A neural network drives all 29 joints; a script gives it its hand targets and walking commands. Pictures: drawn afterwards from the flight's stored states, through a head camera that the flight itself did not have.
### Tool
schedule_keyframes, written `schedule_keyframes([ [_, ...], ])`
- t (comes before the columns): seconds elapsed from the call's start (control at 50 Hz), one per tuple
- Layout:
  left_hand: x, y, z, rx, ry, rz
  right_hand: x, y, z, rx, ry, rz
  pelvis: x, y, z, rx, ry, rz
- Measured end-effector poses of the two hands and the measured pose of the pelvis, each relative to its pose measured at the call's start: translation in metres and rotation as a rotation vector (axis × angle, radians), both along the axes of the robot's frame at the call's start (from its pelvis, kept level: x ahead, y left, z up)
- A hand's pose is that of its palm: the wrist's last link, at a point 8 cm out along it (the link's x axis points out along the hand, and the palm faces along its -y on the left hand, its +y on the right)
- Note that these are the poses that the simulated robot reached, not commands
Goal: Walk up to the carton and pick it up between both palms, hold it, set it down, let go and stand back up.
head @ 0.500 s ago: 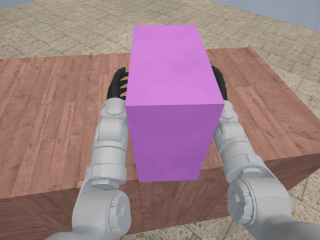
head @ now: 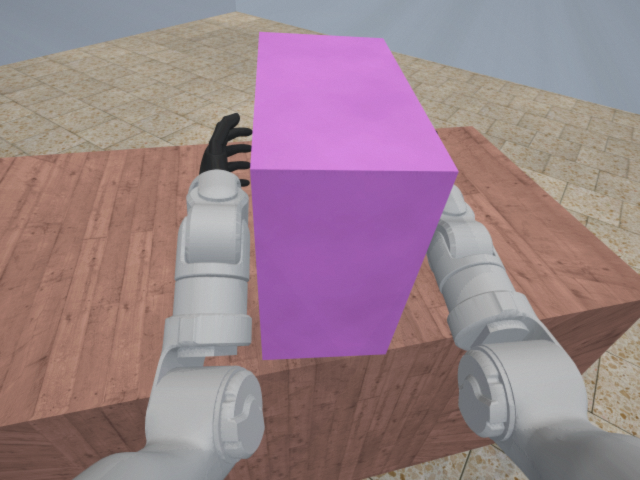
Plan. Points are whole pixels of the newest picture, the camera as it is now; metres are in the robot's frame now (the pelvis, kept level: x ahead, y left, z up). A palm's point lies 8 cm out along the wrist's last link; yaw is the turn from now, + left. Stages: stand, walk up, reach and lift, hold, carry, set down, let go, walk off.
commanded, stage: reach and lift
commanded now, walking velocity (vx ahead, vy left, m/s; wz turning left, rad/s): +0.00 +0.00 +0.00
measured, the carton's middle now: (323, 196) +0.41 -0.03 +0.17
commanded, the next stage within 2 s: hold in 1.44 s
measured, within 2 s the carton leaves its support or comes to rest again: neither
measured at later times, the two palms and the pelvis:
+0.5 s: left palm (210, 142) +0.38 +0.10 +0.27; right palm (438, 151) +0.38 -0.15 +0.25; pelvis -0.01 -0.02 +0.00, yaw +1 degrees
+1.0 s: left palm (213, 145) +0.40 +0.10 +0.26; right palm (434, 133) +0.40 -0.15 +0.27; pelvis +0.01 -0.02 +0.00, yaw +0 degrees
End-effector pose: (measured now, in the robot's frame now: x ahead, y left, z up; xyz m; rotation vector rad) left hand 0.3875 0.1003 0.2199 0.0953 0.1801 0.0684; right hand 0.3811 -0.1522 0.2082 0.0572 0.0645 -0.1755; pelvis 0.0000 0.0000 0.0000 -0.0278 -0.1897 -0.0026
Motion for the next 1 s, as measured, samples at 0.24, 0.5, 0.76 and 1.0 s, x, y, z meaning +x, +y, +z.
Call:
schedule_keyframes([
  [0.24, -0.004, 0.000, 0.023, -0.011, -0.013, 0.016, -0.001, 0.000, 0.018, 0.006, -0.015, 0.011, -0.009, -0.006, 0.000, 0.005, 0.006, 0.000],
  [0.5, -0.003, 0.002, 0.049, -0.046, -0.022, -0.001, -0.002, 0.000, 0.047, 0.026, -0.026, 0.007, -0.007, -0.016, 0.000, 0.008, 0.002, 0.012],
  [0.76, 0.000, 0.006, 0.062, -0.055, -0.017, -0.017, 0.001, 0.004, 0.065, 0.035, -0.019, 0.005, -0.001, -0.017, 0.000, 0.005, 0.011, 0.011],
  [1.0, 0.014, 0.002, 0.036, -0.018, 0.012, -0.002, 0.022, 0.000, 0.057, 0.023, 0.014, 0.034, 0.007, -0.018, 0.000, 0.010, 0.054, 0.002],
])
